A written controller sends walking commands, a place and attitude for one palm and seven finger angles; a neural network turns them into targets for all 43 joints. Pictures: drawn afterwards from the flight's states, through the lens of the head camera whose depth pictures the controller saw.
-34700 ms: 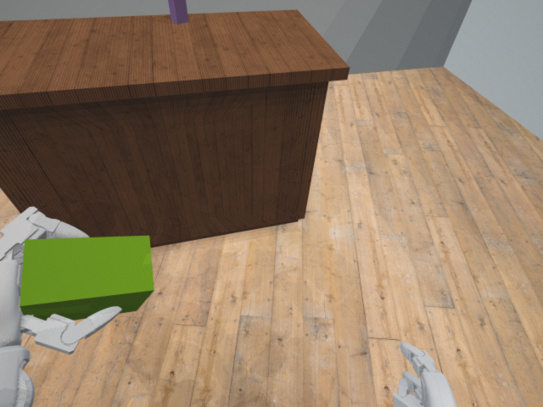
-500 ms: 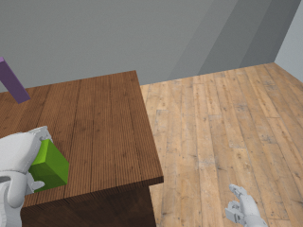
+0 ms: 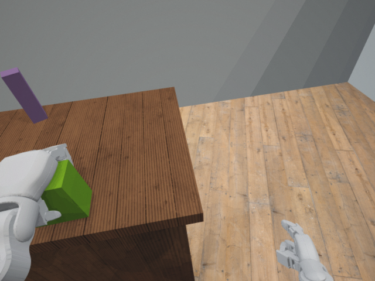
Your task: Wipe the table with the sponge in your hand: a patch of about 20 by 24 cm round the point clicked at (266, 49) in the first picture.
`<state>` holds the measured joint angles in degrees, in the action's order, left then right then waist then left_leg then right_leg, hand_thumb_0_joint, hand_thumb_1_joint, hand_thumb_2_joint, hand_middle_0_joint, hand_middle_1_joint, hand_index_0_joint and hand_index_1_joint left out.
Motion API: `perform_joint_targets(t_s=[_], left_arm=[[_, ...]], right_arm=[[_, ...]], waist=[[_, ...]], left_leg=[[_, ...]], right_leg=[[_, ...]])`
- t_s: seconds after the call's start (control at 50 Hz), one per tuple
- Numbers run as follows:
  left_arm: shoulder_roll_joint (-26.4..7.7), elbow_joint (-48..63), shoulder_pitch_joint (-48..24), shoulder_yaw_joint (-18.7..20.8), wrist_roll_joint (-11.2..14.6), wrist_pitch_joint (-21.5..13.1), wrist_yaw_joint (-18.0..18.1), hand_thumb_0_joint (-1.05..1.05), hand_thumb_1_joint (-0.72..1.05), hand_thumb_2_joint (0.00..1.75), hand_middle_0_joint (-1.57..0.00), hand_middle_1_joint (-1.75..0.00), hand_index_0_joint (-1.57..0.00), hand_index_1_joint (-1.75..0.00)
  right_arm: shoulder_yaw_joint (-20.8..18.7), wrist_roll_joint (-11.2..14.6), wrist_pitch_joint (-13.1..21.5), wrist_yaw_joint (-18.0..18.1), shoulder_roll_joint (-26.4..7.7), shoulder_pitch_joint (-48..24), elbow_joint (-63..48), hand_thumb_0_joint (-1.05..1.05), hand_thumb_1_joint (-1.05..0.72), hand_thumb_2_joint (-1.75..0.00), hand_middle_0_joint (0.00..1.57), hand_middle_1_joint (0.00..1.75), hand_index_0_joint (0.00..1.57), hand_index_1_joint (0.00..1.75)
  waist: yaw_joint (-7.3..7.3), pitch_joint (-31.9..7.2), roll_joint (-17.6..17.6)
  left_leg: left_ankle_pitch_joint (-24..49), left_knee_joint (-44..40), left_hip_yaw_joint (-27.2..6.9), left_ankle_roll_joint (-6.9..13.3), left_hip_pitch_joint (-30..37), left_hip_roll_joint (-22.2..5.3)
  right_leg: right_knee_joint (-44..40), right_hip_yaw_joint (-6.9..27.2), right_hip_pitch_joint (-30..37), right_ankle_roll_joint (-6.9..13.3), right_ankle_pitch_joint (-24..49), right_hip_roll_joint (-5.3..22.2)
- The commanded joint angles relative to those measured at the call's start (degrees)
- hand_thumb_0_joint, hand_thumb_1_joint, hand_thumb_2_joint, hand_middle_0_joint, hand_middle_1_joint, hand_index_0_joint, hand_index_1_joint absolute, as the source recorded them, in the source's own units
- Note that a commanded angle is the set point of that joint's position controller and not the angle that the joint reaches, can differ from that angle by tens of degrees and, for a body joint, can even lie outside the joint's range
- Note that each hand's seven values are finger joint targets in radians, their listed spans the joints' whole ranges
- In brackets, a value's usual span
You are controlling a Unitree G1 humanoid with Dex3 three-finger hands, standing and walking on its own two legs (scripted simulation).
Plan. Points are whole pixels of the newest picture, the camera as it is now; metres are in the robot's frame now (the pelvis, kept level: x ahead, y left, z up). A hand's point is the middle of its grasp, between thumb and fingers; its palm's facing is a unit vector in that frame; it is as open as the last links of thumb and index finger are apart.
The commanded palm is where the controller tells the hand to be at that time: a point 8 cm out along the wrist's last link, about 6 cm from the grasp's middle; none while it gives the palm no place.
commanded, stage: lift the sponge slowly off the table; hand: left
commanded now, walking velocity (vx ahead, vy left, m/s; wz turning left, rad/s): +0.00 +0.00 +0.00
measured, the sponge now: (56, 199) +0.20 +0.31 +0.10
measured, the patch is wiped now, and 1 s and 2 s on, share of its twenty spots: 1.00 1.00 1.00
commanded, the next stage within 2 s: bring the sponge back beside the body in 1.30 s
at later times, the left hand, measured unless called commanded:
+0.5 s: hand (41, 172) +0.20 +0.31 +0.18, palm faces +0.14 +0.00 -0.99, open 10.4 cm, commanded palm +0.16 +0.32 +0.25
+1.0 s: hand (31, 158) +0.21 +0.32 +0.21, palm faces +0.18 +0.01 -0.98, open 10.4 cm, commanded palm +0.17 +0.32 +0.29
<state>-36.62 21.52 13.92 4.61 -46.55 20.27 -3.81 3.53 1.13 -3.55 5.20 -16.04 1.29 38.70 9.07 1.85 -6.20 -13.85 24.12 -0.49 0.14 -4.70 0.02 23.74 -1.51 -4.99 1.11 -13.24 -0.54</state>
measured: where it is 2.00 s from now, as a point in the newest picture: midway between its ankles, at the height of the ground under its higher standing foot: outside the picture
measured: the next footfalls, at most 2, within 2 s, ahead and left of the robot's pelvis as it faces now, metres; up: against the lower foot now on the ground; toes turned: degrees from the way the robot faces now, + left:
none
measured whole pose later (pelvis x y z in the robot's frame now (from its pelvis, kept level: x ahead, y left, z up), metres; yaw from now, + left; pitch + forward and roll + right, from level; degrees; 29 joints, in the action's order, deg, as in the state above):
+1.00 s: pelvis -0.02 +0.00 +0.00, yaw +0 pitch -5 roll +0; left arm -42.7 20.5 0.6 5.5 -43.2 22.7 -11.3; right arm 4.9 2.1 -3.2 5.5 -16.7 0.7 37.7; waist 9.5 1.5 -6.8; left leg -12.9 25.6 -0.8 0.4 -7.4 0.7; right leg 25.5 -1.7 -7.7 0.8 -12.6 0.1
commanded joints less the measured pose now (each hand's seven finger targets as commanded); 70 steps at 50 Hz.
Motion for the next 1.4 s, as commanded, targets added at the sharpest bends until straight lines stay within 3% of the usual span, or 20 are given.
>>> perform_joint_targets(t_s=[0.0,0.22,0.26,0.28,0.34,0.48,0.5,0.58,0.76,0.78,0.92,1.0,1.08,1.1,1.16,1.18,1.26,1.28,1.3,1.38], left_arm=[[-15.3,9.5,-13.8,10.3,-2.2,1.1,2.2,0.0,0.1,1.3,-1.2,-1.6,-1.2,-1.6],[-18.4,7.2,-17.3,11.4,-0.6,2.0,-0.9,0.0,0.1,1.3,-1.2,-1.6,-1.2,-1.6],[-20.4,8.4,-18.3,13.1,-0.8,1.3,-0.9,0.0,0.1,1.3,-1.2,-1.6,-1.2,-1.6],[-21.2,10.9,-18.6,13.9,-1.0,1.3,-0.9,0.0,0.1,1.3,-1.2,-1.6,-1.2,-1.6],[-18.7,11.1,-18.5,12.2,0.0,0.1,-0.9,0.0,0.1,1.3,-1.2,-1.6,-1.2,-1.6],[-21.7,11.6,-17.0,15.9,0.8,1.6,-0.7,0.0,0.1,1.3,-1.2,-1.6,-1.2,-1.6],[-19.4,10.8,-17.0,13.6,1.1,2.0,-0.9,0.0,0.1,1.3,-1.2,-1.6,-1.2,-1.6],[-21.7,8.8,-19.3,14.6,1.6,3.7,-1.7,0.0,0.1,1.3,-1.2,-1.6,-1.2,-1.6],[-23.8,9.1,-25.4,13.8,1.0,2.4,-4.4,0.0,0.1,1.3,-1.2,-1.6,-1.2,-1.6],[-23.7,10.5,-26.8,13.6,0.7,2.3,-4.6,0.0,0.1,1.3,-1.2,-1.6,-1.2,-1.6],[-23.1,7.0,-29.6,13.2,1.2,2.4,-4.1,0.0,0.1,1.3,-1.2,-1.6,-1.2,-1.6],[-23.1,6.7,-30.0,13.3,1.1,3.7,-4.2,0.0,0.1,1.3,-1.2,-1.6,-1.2,-1.6],[-22.8,9.2,-30.6,13.0,1.8,4.5,-4.7,0.0,0.1,1.3,-1.2,-1.6,-1.2,-1.6],[-20.3,9.6,-30.4,10.8,2.0,4.3,-5.0,0.0,0.1,1.3,-1.2,-1.6,-1.2,-1.6],[-23.2,11.2,-28.3,13.8,2.6,4.4,-5.0,0.0,0.1,1.3,-1.2,-1.6,-1.2,-1.6],[-22.6,11.5,-29.5,13.1,2.3,5.2,-5.1,0.0,0.1,1.3,-1.2,-1.6,-1.2,-1.6],[-22.3,8.8,-30.3,12.7,2.1,5.1,-4.6,0.0,0.1,1.3,-1.2,-1.6,-1.2,-1.6],[-22.0,9.3,-30.9,12.3,1.7,5.7,-4.6,0.0,0.1,1.3,-1.2,-1.6,-1.2,-1.6],[-20.9,10.1,-31.3,11.5,1.7,5.4,-4.6,0.0,0.1,1.3,-1.2,-1.6,-1.2,-1.6],[-22.5,10.8,-32.4,12.7,1.5,5.7,-4.2,0.0,0.1,1.3,-1.2,-1.6,-1.2,-1.6]], right_arm=[[-1.7,0.1,3.0,0.3,-5.7,-12.7,-10.0,0.0,-0.9,-0.9,0.2,0.3,0.2,0.3],[-1.5,0.6,2.9,0.5,-6.2,-12.3,-10.2,0.0,-0.9,-0.9,0.2,0.3,0.2,0.3],[-1.7,0.4,2.9,0.7,-6.6,-12.4,-10.5,0.0,-0.9,-0.9,0.2,0.3,0.2,0.3],[-1.7,0.5,3.1,0.7,-6.6,-13.2,-11.2,0.0,-0.9,-0.9,0.2,0.3,0.2,0.3],[-1.7,0.5,3.5,0.6,-5.9,-12.5,-11.0,0.0,-0.9,-0.9,0.2,0.3,0.2,0.3],[-1.9,0.6,3.1,0.1,-6.4,-13.1,-11.5,0.0,-0.9,-0.9,0.2,0.3,0.2,0.3],[-1.4,0.7,3.4,-0.1,-5.8,-13.0,-11.6,0.0,-0.9,-0.9,0.2,0.3,0.2,0.3],[-1.6,1.0,2.9,0.0,-6.8,-13.6,-11.4,0.0,-0.9,-0.9,0.2,0.3,0.2,0.3],[-1.3,0.9,3.5,1.1,-6.6,-13.2,-11.1,0.0,-0.9,-0.9,0.2,0.3,0.2,0.3],[-1.2,0.9,3.7,1.2,-6.7,-13.7,-11.6,0.0,-0.9,-0.9,0.2,0.3,0.2,0.3],[-0.9,1.1,3.6,0.7,-5.9,-13.0,-10.6,0.0,-0.9,-0.9,0.2,0.3,0.2,0.3],[-0.7,1.0,3.4,0.2,-5.9,-13.5,-11.4,0.0,-0.9,-0.9,0.2,0.3,0.2,0.3],[-0.8,1.4,3.0,0.0,-6.1,-14.6,-12.0,0.0,-0.9,-0.9,0.2,0.3,0.2,0.3],[-0.3,1.5,3.3,-0.2,-5.5,-14.3,-12.2,0.0,-0.9,-0.9,0.2,0.3,0.2,0.3],[-0.9,1.3,3.0,-0.3,-6.0,-14.3,-12.3,0.0,-0.9,-0.9,0.2,0.3,0.2,0.3],[-0.7,1.4,2.9,-0.2,-6.2,-14.9,-12.5,0.0,-0.9,-0.9,0.2,0.3,0.2,0.3],[-0.7,1.4,2.6,-0.3,-6.1,-13.8,-11.9,0.0,-0.9,-0.9,0.2,0.3,0.2,0.3],[-0.6,1.6,2.6,-0.3,-6.2,-14.6,-12.2,0.0,-0.9,-0.9,0.2,0.3,0.2,0.3],[-0.2,1.5,2.8,-0.5,-5.6,-14.1,-12.6,0.0,-0.9,-0.9,0.2,0.3,0.2,0.3],[-0.7,1.5,2.7,-0.4,-6.0,-14.9,-12.4,0.0,-0.9,-0.9,0.2,0.3,0.2,0.3]], waist=[[-0.69,-9.0,1.0],[-1.26,-8.6,1.8],[-0.62,-10.4,1.6],[-0.18,-11.8,-1.7],[-0.54,-11.0,-0.5],[0.61,-11.2,-0.9],[0.26,-10.7,0.0],[0.05,-8.6,0.2],[-0.55,-12.0,0.7],[-0.53,-12.4,-1.8],[-0.36,-10.1,-0.7],[0.49,-12.8,0.4],[0.44,-12.8,-2.0],[0.17,-13.3,-0.3],[0.87,-13.6,1.3],[0.81,-13.1,-1.3],[0.46,-11.2,2.2],[0.47,-11.1,-0.5],[0.58,-12.4,1.7],[0.78,-13.3,-1.1]], left_leg=[[12.9,-3.7,0.0,1.1,-2.3,2.0],[10.5,-3.3,0.0,1.3,-3.0,1.9],[11.5,-2.8,-0.3,1.4,-2.7,2.1],[12.4,-2.7,-0.5,1.3,-2.0,2.2],[12.9,-2.7,-0.3,1.3,-1.6,2.3],[13.1,-2.5,-0.8,0.8,-3.2,2.1],[13.0,-2.2,-0.2,0.9,-3.5,2.2],[10.4,-2.7,-0.8,0.8,-4.6,2.0],[10.1,-2.5,-0.8,1.3,-3.2,2.1],[10.1,-2.5,-1.0,1.1,-3.0,2.1],[8.7,-3.5,-1.0,0.7,-4.1,1.7],[10.7,-2.9,-0.9,0.5,-4.5,1.9],[10.8,-3.3,-1.3,0.5,-4.1,1.6],[11.0,-3.3,-0.8,0.6,-3.9,1.6],[11.4,-2.9,-1.1,0.8,-3.7,1.7],[11.0,-3.1,-1.3,0.6,-4.1,1.6],[8.8,-3.7,-1.1,0.6,-4.6,1.3],[8.6,-3.6,-1.3,0.5,-4.9,1.3],[9.7,-3.3,-0.8,0.5,-4.6,1.5],[9.7,-3.1,-1.2,0.5,-4.1,1.6]], right_leg=[[-3.5,3.0,3.1,0.9,6.6,-1.4],[-3.8,3.2,1.8,0.3,5.1,-1.2],[-3.3,3.5,2.7,0.4,6.4,-1.1],[-3.1,4.6,3.3,1.0,7.0,-1.2],[-3.1,3.0,3.1,0.6,7.7,-1.1],[-2.3,4.7,3.5,1.1,8.0,-1.1],[-1.9,3.7,3.3,0.6,8.1,-0.7],[-2.9,4.7,1.3,0.7,5.4,-1.1],[-2.3,2.8,1.8,0.1,5.2,-0.6],[-2.5,3.5,1.7,0.6,4.8,-0.8],[-2.8,2.7,0.7,0.6,2.9,-0.8],[-1.6,3.2,2.5,0.7,5.2,-0.5],[-1.8,3.6,1.7,1.1,5.4,-0.9],[-1.3,2.2,2.2,0.6,5.7,-0.5],[-1.2,2.9,2.3,0.5,6.8,-0.6],[-1.5,3.6,1.5,1.0,5.9,-0.7],[-1.9,2.6,0.4,0.5,3.5,-0.7],[-2.2,3.8,-0.1,1.1,2.8,-1.0],[-1.4,2.8,1.2,0.7,3.8,-0.6],[-1.7,4.1,1.2,1.2,4.0,-1.0]])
